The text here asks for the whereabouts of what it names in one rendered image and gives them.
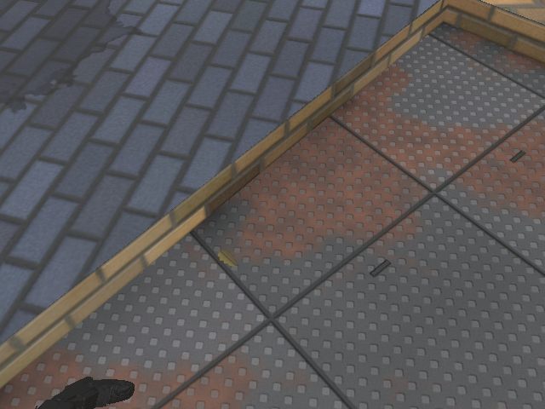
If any robot left hand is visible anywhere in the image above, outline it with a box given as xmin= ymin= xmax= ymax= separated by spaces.
xmin=35 ymin=377 xmax=135 ymax=409

